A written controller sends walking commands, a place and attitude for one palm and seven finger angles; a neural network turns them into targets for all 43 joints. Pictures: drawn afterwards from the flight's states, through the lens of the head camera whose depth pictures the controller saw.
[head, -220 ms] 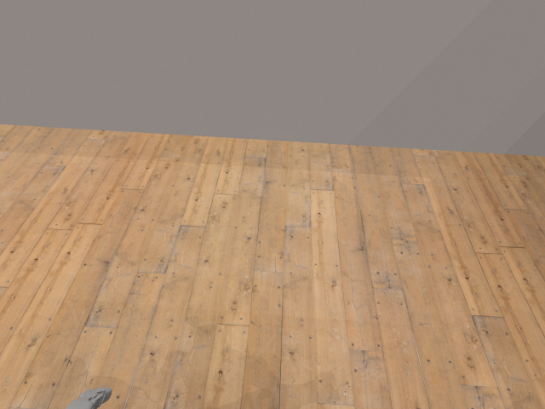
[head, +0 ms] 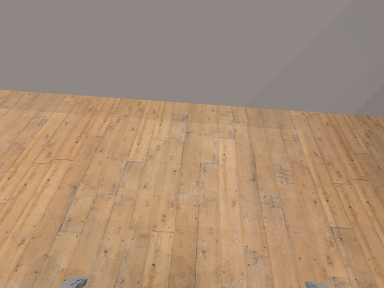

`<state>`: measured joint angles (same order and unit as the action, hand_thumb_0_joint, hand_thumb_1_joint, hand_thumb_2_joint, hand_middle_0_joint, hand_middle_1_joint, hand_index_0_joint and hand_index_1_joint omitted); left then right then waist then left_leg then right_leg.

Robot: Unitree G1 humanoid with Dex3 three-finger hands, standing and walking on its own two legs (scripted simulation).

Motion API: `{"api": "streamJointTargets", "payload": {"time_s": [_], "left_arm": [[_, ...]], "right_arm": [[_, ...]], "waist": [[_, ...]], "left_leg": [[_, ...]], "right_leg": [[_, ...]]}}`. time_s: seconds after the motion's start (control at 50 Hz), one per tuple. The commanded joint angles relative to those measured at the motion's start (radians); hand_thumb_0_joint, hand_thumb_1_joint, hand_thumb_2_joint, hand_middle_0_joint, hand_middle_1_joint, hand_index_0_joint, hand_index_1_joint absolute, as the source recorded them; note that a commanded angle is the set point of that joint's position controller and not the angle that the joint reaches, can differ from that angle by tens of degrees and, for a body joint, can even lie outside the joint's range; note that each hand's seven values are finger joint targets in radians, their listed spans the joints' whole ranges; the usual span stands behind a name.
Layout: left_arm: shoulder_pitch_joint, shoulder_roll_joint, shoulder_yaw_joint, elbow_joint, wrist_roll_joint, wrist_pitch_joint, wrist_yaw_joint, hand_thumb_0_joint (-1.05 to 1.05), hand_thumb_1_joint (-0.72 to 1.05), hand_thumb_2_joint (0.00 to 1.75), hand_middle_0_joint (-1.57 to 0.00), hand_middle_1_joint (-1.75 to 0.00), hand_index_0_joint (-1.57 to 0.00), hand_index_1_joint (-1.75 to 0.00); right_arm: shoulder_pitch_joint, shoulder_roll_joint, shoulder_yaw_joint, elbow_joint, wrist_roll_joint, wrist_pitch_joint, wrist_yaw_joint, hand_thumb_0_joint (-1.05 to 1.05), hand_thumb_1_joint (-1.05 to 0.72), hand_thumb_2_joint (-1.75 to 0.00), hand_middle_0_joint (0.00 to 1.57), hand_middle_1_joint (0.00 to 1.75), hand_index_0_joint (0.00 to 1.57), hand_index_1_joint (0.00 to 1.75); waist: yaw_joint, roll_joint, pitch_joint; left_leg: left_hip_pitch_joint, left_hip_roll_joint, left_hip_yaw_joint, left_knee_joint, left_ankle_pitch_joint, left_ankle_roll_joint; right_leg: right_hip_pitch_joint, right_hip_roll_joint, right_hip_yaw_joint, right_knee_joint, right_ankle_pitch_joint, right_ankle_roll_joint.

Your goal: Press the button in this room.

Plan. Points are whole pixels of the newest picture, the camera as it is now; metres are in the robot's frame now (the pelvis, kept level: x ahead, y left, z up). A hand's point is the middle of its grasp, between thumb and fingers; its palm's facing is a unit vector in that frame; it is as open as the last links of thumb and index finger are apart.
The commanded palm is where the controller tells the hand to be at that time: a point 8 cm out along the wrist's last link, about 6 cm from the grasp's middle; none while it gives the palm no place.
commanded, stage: stand and wait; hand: left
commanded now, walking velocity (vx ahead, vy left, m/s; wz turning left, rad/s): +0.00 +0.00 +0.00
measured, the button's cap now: out of the picture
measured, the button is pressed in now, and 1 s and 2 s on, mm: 0 0 0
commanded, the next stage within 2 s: turn or walk to find it in 0.68 s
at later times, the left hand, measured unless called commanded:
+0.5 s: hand out of the picture +0.05 +0.25 -0.15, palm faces -0.02 -0.94 -0.34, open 7.4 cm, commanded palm none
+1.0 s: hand out of the picture +0.03 +0.22 -0.17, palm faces +0.05 -0.96 -0.27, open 7.4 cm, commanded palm none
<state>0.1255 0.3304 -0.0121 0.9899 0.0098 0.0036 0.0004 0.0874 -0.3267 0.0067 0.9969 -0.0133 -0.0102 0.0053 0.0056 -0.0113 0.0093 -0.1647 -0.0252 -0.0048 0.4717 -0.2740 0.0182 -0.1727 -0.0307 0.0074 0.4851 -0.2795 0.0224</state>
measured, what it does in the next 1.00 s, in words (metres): stands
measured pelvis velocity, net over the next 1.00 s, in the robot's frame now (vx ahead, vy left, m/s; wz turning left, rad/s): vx -0.03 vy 0.00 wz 0.07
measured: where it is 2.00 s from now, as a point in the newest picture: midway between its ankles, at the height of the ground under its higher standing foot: outside the picture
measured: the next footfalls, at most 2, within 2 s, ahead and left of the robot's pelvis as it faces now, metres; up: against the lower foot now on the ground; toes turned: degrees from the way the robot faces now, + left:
right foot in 1.40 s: -0.02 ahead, -0.14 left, +0.00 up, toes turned +14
left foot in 1.82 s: -0.12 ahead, +0.10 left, +0.00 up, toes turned +31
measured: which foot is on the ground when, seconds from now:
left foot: down 0.00-1.00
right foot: down 0.00-1.00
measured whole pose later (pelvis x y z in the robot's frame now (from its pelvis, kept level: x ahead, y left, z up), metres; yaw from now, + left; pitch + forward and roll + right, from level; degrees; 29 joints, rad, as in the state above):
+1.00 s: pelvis -0.03 +0.00 -0.01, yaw +4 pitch -1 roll -1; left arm 0.16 0.27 0.00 1.01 0.01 0.04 0.02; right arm 0.17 -0.28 -0.01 1.04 -0.01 0.04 0.01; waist -0.01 0.00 0.05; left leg -0.30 -0.04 -0.07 0.58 -0.26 0.01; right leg -0.26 -0.04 -0.06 0.55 -0.27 0.02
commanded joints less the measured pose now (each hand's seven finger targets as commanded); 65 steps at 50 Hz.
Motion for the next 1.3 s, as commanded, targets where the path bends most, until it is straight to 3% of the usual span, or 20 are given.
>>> {"api": "streamJointTargets", "payload": {"time_s": [0.0, 0.52, 0.7, 0.74, 0.8, 0.84, 0.92, 0.96, 0.98, 1.0, 1.02, 1.04, 1.06, 1.08, 1.12, 1.16, 1.22, 1.28], "left_arm": [[-0.045, 0.214, 0.052, -0.057, 0.002, -0.025, 0.013, 0.0, 0.9, 0.9, -0.2, -0.3, -0.2, -0.3], [-0.038, 0.22, 0.048, 0.027, 0.002, -0.023, 0.007, 0.0, 0.9, 0.9, -0.2, -0.3, -0.2, -0.3], [-0.034, 0.222, 0.051, 0.027, 0.003, -0.024, 0.007, 0.0, 0.9, 0.9, -0.2, -0.3, -0.2, -0.3], [-0.018, 0.189, 0.049, 0.025, 0.003, -0.016, 0.012, 0.0, 0.9, 0.9, -0.2, -0.3, -0.2, -0.3], [0.029, 0.123, 0.041, 0.022, 0.002, 0.004, 0.021, 0.0, 0.9, 0.9, -0.2, -0.3, -0.2, -0.3], [0.043, 0.121, 0.043, 0.009, 0.004, 0.013, 0.025, 0.0, 0.9, 0.9, -0.2, -0.3, -0.2, -0.3], [0.05, 0.146, 0.061, -0.036, 0.007, 0.019, 0.031, 0.0, 0.9, 0.9, -0.2, -0.3, -0.2, -0.3], [0.036, 0.143, 0.064, -0.064, 0.01, 0.021, 0.035, 0.0, 0.9, 0.9, -0.2, -0.3, -0.2, -0.3], [0.028, 0.134, 0.066, -0.076, 0.011, 0.021, 0.036, 0.0, 0.9, 0.9, -0.2, -0.3, -0.2, -0.3], [0.019, 0.123, 0.066, -0.087, 0.011, 0.024, 0.036, 0.0, 0.9, 0.9, -0.2, -0.3, -0.2, -0.3], [0.011, 0.097, 0.065, -0.098, 0.009, 0.027, 0.034, 0.0, 0.9, 0.9, -0.2, -0.3, -0.2, -0.3], [0.007, 0.06, 0.064, -0.108, 0.004, 0.029, 0.034, 0.0, 0.9, 0.9, -0.2, -0.3, -0.2, -0.3], [0.004, 0.052, 0.061, -0.123, 0.005, 0.027, 0.037, 0.0, 0.9, 0.9, -0.2, -0.3, -0.2, -0.3], [0.016, 0.05, 0.065, -0.122, 0.007, 0.027, 0.04, 0.0, 0.9, 0.9, -0.2, -0.3, -0.2, -0.3], [0.023, 0.039, 0.071, -0.116, 0.006, 0.024, 0.037, 0.0, 0.9, 0.9, -0.2, -0.3, -0.2, -0.3], [0.037, 0.012, 0.067, -0.116, 0.002, 0.021, 0.032, 0.0, 0.9, 0.9, -0.2, -0.3, -0.2, -0.3], [0.034, -0.022, 0.067, -0.126, -0.006, 0.021, 0.031, 0.0, 0.9, 0.9, -0.2, -0.3, -0.2, -0.3], [0.065, -0.03, 0.07, -0.131, -0.009, 0.02, 0.032, 0.0, 0.9, 0.9, -0.2, -0.3, -0.2, -0.3]], "right_arm": [[-0.051, -0.213, -0.057, -0.057, -0.003, -0.027, -0.021, 0.0, -0.9, -0.9, 0.2, 0.3, 0.2, 0.3], [-0.02, -0.231, -0.05, 0.042, 0.002, -0.024, -0.015, 0.0, -0.9, -0.9, 0.2, 0.3, 0.2, 0.3], [-0.012, -0.229, -0.05, 0.043, 0.003, -0.023, -0.013, 0.0, -0.9, -0.9, 0.2, 0.3, 0.2, 0.3], [0.001, -0.195, -0.046, 0.039, 0.001, -0.016, -0.011, 0.0, -0.9, -0.9, 0.2, 0.3, 0.2, 0.3], [0.037, -0.109, -0.032, 0.03, -0.001, 0.005, -0.008, 0.0, -0.9, -0.9, 0.2, 0.3, 0.2, 0.3], [0.053, -0.093, -0.032, 0.017, -0.002, 0.017, -0.007, 0.0, -0.9, -0.9, 0.2, 0.3, 0.2, 0.3], [0.093, -0.081, -0.048, -0.015, -0.001, 0.032, -0.006, 0.0, -0.9, -0.9, 0.2, 0.3, 0.2, 0.3], [0.118, -0.074, -0.057, -0.028, 0.0, 0.036, -0.005, 0.0, -0.9, -0.9, 0.2, 0.3, 0.2, 0.3], [0.133, -0.066, -0.061, -0.031, 0.0, 0.035, -0.004, 0.0, -0.9, -0.9, 0.2, 0.3, 0.2, 0.3], [0.146, -0.071, -0.063, -0.034, -0.001, 0.034, -0.002, 0.0, -0.9, -0.9, 0.2, 0.3, 0.2, 0.3], [0.152, -0.089, -0.067, -0.039, -0.006, 0.032, -0.002, 0.0, -0.9, -0.9, 0.2, 0.3, 0.2, 0.3], [0.163, -0.127, -0.076, -0.049, -0.013, 0.027, -0.005, 0.0, -0.9, -0.9, 0.2, 0.3, 0.2, 0.3], [0.18, -0.141, -0.085, -0.055, -0.008, 0.021, -0.011, 0.0, -0.9, -0.9, 0.2, 0.3, 0.2, 0.3], [0.19, -0.139, -0.089, -0.055, -0.006, 0.019, -0.021, 0.0, -0.9, -0.9, 0.2, 0.3, 0.2, 0.3], [0.174, -0.116, -0.09, -0.066, -0.006, 0.02, -0.03, 0.0, -0.9, -0.9, 0.2, 0.3, 0.2, 0.3], [0.16, -0.105, -0.093, -0.078, -0.008, 0.022, -0.033, 0.0, -0.9, -0.9, 0.2, 0.3, 0.2, 0.3], [0.195, -0.099, -0.104, -0.077, -0.012, 0.03, -0.035, 0.0, -0.9, -0.9, 0.2, 0.3, 0.2, 0.3], [0.193, -0.095, -0.114, -0.086, -0.013, 0.037, -0.029, 0.0, -0.9, -0.9, 0.2, 0.3, 0.2, 0.3]], "waist": [[-0.006, 0.016, -0.066], [-0.002, 0.011, -0.002], [-0.003, 0.008, -0.011], [-0.002, 0.008, -0.016], [0.001, -0.006, -0.014], [0.003, -0.031, -0.007], [-0.006, -0.105, -0.049], [-0.018, -0.113, -0.051], [-0.026, -0.098, -0.051], [-0.033, -0.044, -0.056], [-0.036, 0.051, -0.036], [-0.043, 0.198, -0.014], [-0.043, 0.256, -0.002], [-0.04, 0.242, -0.025], [-0.028, 0.187, -0.047], [-0.022, 0.161, -0.077], [-0.041, 0.156, -0.106], [-0.033, 0.165, -0.114]], "left_leg": [[0.017, 0.127, -0.087, -0.084, 0.279, 0.025], [-0.023, 0.134, -0.121, -0.177, 0.073, 0.018], [-0.029, 0.132, -0.127, -0.159, 0.109, 0.018], [-0.05, 0.131, -0.127, -0.132, 0.147, 0.017], [-0.106, 0.116, -0.117, -0.075, 0.17, 0.003], [-0.146, 0.1, -0.108, -0.032, 0.159, -0.003], [-0.153, 0.065, -0.066, 0.124, 0.134, -0.012], [-0.139, 0.063, -0.059, 0.163, 0.114, -0.012], [-0.123, 0.071, -0.068, 0.14, 0.127, -0.008], [-0.113, 0.09, -0.114, 0.092, 0.182, 0.004], [-0.136, 0.134, -0.225, 0.02, 0.226, 0.034], [-0.149, 0.226, -0.415, -0.112, 0.254, 0.097], [-0.106, 0.287, -0.538, -0.18, 0.353, 0.17], [-0.052, 0.294, -0.556, -0.177, 0.395, 0.201], [-0.022, 0.259, -0.498, -0.133, 0.415, 0.199], [0.011, 0.223, -0.446, -0.104, 0.44, 0.188], [0.043, 0.202, -0.472, -0.103, 0.428, 0.181], [0.011, 0.172, -0.471, -0.092, 0.405, 0.156]], "right_leg": [[0.026, -0.088, 0.07, -0.076, 0.246, -0.05], [0.006, -0.085, 0.093, -0.169, 0.043, -0.047], [0.005, -0.093, 0.086, -0.159, 0.054, -0.047], [0.007, -0.098, 0.074, -0.132, 0.078, -0.04], [0.008, -0.119, 0.07, -0.105, 0.094, -0.029], [-0.002, -0.143, 0.072, -0.097, 0.087, -0.034], [-0.033, -0.237, 0.103, -0.098, 0.114, -0.092], [-0.072, -0.256, 0.087, -0.069, 0.137, -0.107], [-0.092, -0.248, 0.059, -0.035, 0.137, -0.1], [-0.108, -0.207, 0.012, 0.024, 0.11, -0.074], [-0.136, -0.127, -0.048, 0.118, 0.033, -0.032], [-0.172, -0.017, -0.099, 0.273, -0.09, 0.011], [-0.246, 0.015, -0.054, 0.417, -0.267, 0.015], [-0.294, 0.001, 0.004, 0.512, -0.294, 0.011], [-0.316, -0.01, 0.037, 0.555, -0.256, 0.013], [-0.303, 0.001, 0.021, 0.493, -0.231, 0.023], [-0.251, 0.028, 0.013, 0.366, -0.227, 0.025], [-0.155, 0.053, -0.002, 0.197, -0.179, 0.024]]}}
